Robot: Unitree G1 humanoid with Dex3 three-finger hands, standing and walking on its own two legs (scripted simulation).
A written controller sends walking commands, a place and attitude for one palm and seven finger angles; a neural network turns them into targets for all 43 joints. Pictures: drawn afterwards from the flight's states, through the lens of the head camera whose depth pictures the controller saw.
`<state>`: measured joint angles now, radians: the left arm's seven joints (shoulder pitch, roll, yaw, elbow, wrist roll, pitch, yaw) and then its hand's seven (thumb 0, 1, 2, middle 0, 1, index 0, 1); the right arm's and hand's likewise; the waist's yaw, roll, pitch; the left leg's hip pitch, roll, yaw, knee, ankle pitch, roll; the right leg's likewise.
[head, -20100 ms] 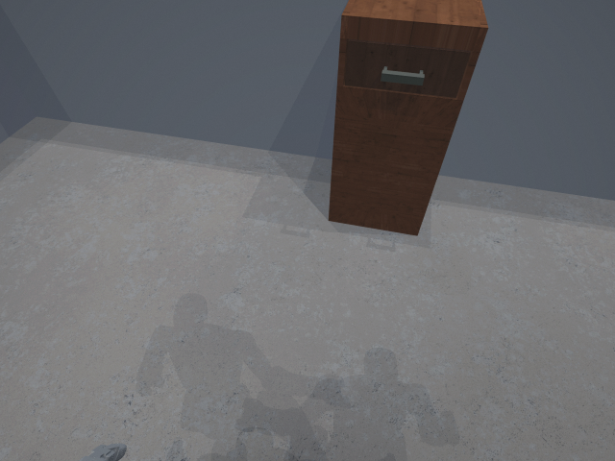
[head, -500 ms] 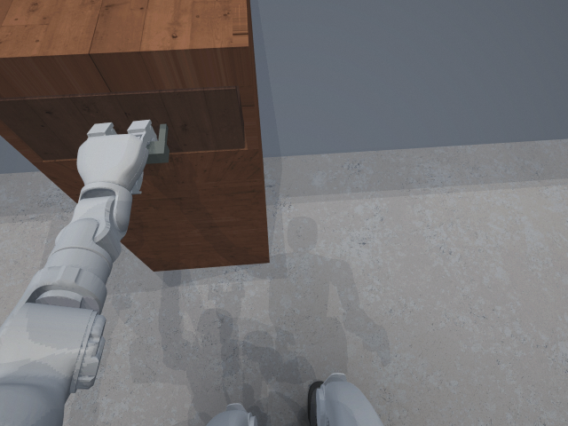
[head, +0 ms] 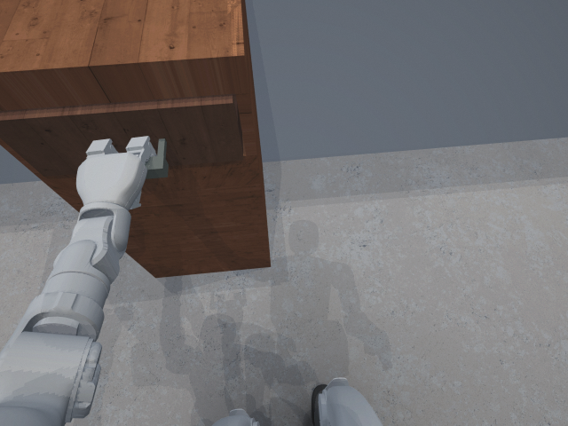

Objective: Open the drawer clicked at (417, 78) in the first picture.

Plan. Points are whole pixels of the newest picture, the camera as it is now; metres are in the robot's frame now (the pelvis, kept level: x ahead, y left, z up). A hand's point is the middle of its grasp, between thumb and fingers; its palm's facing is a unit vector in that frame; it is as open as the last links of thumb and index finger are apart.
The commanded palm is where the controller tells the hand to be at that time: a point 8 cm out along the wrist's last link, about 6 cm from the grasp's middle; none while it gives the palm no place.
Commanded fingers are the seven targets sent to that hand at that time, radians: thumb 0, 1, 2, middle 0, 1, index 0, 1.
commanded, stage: pull the drawer open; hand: left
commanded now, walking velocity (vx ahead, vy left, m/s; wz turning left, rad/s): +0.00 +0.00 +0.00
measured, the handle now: (126, 158) +0.51 +0.23 +0.01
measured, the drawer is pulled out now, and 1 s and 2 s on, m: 0.01 0.15 0.25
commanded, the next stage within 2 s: none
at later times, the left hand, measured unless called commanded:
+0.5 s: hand (127, 238) +0.39 +0.22 -0.01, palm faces -0.03 -0.06 -1.00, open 6.0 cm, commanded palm +0.35 +0.22 +0.04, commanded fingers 0.00 0.90 0.90 -0.40 -1.35 -0.40 -1.35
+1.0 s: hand (122, 281) +0.32 +0.22 -0.01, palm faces -0.02 -0.06 -1.00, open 6.0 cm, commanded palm +0.29 +0.22 +0.04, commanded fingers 0.00 0.90 0.90 -0.40 -1.35 -0.40 -1.35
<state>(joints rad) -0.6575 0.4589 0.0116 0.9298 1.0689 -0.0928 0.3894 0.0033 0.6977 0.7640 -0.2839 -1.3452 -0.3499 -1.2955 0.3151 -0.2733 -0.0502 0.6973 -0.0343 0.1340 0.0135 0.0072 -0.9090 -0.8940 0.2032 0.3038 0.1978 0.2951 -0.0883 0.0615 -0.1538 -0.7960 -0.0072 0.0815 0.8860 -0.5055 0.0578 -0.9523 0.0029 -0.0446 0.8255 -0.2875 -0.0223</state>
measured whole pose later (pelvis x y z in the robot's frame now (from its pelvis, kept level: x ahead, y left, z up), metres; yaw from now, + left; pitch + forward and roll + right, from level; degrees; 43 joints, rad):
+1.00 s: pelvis +0.02 -0.01 +0.02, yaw +1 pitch +16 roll +0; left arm -0.06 0.32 -0.08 0.39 1.09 0.02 0.46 0.02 0.68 0.81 -0.27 -1.34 -0.38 -1.32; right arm 0.18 -0.26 -0.05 0.63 -0.03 0.11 0.00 0.01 -0.91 -0.89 0.20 0.30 0.20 0.30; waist 0.00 0.06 -0.13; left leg -0.57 -0.01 0.05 0.79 -0.50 0.03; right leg -0.74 0.00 -0.06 0.77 -0.32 -0.04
